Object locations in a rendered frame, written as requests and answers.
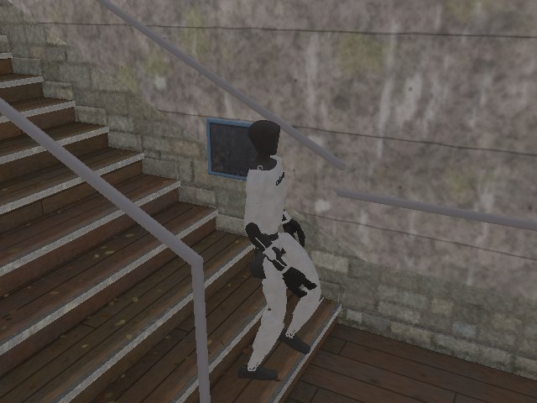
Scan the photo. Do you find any robot head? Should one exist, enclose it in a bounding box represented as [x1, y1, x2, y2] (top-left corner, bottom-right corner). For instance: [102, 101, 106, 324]
[248, 120, 280, 170]

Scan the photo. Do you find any robot left hand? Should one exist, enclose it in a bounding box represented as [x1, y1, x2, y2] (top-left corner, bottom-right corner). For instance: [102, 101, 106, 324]
[283, 219, 305, 247]

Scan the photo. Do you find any robot right upper arm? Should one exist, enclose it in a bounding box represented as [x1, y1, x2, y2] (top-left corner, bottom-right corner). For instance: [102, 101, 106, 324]
[243, 172, 267, 233]

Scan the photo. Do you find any right robot forearm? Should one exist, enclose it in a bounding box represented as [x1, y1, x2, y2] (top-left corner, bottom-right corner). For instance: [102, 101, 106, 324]
[245, 222, 291, 274]

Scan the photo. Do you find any humanoid robot torso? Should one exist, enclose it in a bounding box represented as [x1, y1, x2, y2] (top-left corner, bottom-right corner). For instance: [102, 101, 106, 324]
[247, 155, 285, 258]

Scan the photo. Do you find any left robot forearm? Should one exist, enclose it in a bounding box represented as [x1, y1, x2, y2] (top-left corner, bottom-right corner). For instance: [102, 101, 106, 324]
[281, 210, 291, 224]

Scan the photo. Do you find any robot right hand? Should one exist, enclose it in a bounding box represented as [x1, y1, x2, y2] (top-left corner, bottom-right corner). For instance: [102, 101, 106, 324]
[282, 267, 317, 298]

